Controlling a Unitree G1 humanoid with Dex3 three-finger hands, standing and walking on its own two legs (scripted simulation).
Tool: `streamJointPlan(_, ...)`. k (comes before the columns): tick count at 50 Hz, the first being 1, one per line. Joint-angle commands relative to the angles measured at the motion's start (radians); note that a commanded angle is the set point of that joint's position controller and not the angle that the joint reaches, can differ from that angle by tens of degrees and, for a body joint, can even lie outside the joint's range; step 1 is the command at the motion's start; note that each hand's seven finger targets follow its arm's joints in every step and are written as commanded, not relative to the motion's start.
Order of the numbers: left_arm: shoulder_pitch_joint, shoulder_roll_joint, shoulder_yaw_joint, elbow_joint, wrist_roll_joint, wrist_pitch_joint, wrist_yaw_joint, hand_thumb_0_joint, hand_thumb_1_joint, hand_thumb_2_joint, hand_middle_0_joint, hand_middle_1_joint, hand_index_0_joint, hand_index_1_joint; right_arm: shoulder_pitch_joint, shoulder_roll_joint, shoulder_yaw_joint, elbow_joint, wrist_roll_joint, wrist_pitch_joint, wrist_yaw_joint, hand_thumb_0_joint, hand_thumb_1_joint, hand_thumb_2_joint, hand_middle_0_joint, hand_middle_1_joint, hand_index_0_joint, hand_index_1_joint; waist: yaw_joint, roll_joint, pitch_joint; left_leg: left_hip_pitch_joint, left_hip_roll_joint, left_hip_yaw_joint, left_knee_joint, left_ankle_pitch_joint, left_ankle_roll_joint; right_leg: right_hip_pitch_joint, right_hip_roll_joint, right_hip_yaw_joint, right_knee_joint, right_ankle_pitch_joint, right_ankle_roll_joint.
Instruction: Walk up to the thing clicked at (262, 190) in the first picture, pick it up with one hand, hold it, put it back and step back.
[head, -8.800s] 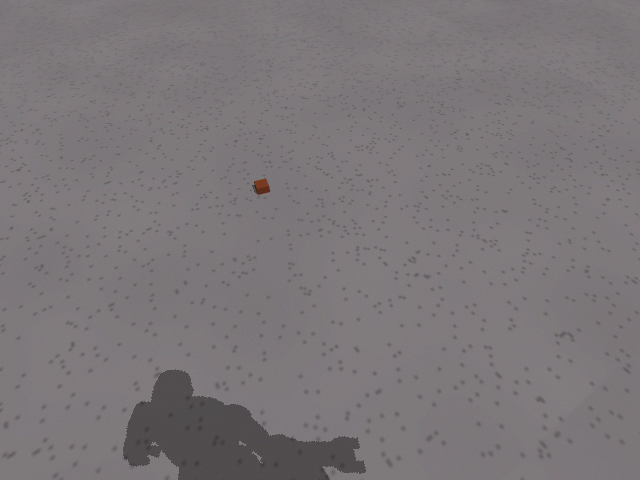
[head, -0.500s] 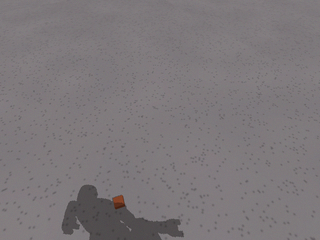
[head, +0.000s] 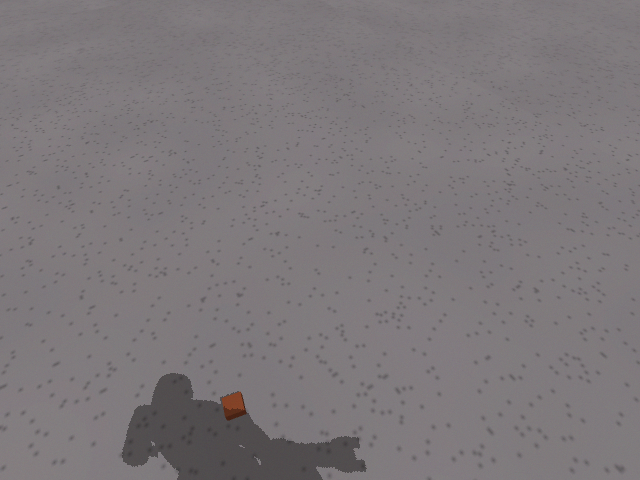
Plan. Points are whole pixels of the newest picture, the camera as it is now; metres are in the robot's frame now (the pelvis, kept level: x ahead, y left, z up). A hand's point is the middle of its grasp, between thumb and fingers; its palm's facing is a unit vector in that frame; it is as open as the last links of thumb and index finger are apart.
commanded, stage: walk up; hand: left
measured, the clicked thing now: (234, 406) +0.43 +0.31 -0.76
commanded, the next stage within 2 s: stand in 0.28 s
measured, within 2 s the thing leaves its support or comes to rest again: neither
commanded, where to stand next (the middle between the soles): +0.05 -0.01 m, yaw +1 degrees
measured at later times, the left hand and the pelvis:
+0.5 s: hand out of the picture +0.06 +0.25 -0.15, palm faces -0.03 -0.94 -0.34, open 7.4 cm; pelvis -0.02 +0.00 +0.00, yaw +0 degrees
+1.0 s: hand out of the picture +0.03 +0.26 -0.16, palm faces -0.02 -0.94 -0.34, open 7.4 cm; pelvis -0.03 +0.01 +0.00, yaw +1 degrees
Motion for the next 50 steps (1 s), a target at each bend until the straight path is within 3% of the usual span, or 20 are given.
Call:
streamJointPlan(1,-0.026,0.214,0.042,-0.064,-0.003,-0.024,0.015,0.000,0.900,0.900,-0.200,-0.300,-0.200,-0.300,-0.031,-0.212,-0.046,-0.067,0.005,-0.030,-0.016,0.000,-0.900,-0.900,0.200,0.300,0.200,0.300,0.000,0.001,-0.098,0.043,0.113,-0.093,-0.017,0.271,0.035,-0.004,-0.111,0.080,-0.018,0.338,-0.031)
streamJointPlan(13,-0.019,0.213,0.040,-0.067,-0.004,-0.026,0.014,0.000,0.900,0.900,-0.200,-0.300,-0.200,-0.300,-0.040,-0.206,-0.047,-0.069,0.002,-0.025,-0.011,0.000,-0.900,-0.900,0.200,0.300,0.200,0.300,0.003,0.004,-0.042,0.019,0.108,-0.095,-0.031,0.166,0.036,-0.046,-0.106,0.098,-0.041,0.280,-0.032)
streamJointPlan(14,-0.040,0.209,0.030,-0.062,-0.007,-0.026,0.019,0.000,0.900,0.900,-0.200,-0.300,-0.200,-0.300,-0.056,-0.206,-0.039,-0.060,0.008,-0.025,-0.019,0.000,-0.900,-0.900,0.200,0.300,0.200,0.300,-0.011,0.010,-0.035,0.009,0.134,-0.113,-0.044,0.253,0.029,-0.046,-0.144,0.110,-0.065,0.339,-0.024)
streamJointPlan(15,-0.040,0.210,0.030,-0.064,-0.009,-0.025,0.020,0.000,0.900,0.900,-0.200,-0.300,-0.200,-0.300,-0.051,-0.203,-0.035,-0.059,0.011,-0.024,-0.020,0.000,-0.900,-0.900,0.200,0.300,0.200,0.300,-0.011,0.010,-0.046,0.024,0.134,-0.113,-0.045,0.280,0.027,-0.037,-0.143,0.109,-0.063,0.360,-0.021)
streamJointPlan(21,-0.032,0.212,0.026,-0.051,-0.008,-0.026,0.021,0.000,0.900,0.900,-0.200,-0.300,-0.200,-0.300,-0.048,-0.204,-0.027,-0.041,0.012,-0.026,-0.022,0.000,-0.900,-0.900,0.200,0.300,0.200,0.300,-0.011,-0.002,-0.108,0.064,0.138,-0.113,-0.049,0.302,0.023,-0.001,-0.145,0.096,-0.066,0.362,-0.016)
streamJointPlan(33,-0.040,0.206,0.021,-0.032,-0.006,-0.021,0.015,0.000,0.900,0.900,-0.200,-0.300,-0.200,-0.300,-0.055,-0.216,-0.021,-0.012,0.004,-0.031,-0.017,0.000,-0.900,-0.900,0.200,0.300,0.200,0.300,-0.006,0.019,-0.034,-0.013,0.133,-0.135,-0.102,0.123,0.017,-0.047,-0.141,0.101,-0.120,0.160,-0.011)
streamJointPlan(50,-0.023,0.208,0.014,-0.021,-0.006,-0.023,0.013,0.000,0.900,0.900,-0.200,-0.300,-0.200,-0.300,-0.035,-0.215,-0.023,0.008,0.004,-0.034,-0.014,0.000,-0.900,-0.900,0.200,0.300,0.200,0.300,-0.009,0.005,-0.056,-0.022,0.130,-0.147,-0.100,0.123,0.020,-0.048,-0.148,0.095,-0.111,0.141,-0.013)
